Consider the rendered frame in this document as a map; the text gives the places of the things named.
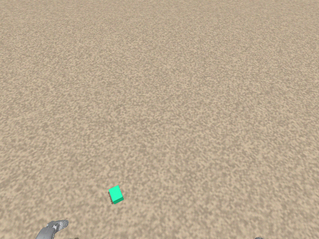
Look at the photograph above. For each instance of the left robot hand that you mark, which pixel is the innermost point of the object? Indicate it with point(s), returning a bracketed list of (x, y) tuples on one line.
[(52, 227)]

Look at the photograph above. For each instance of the small box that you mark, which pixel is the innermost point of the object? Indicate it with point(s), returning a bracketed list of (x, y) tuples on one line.
[(116, 194)]

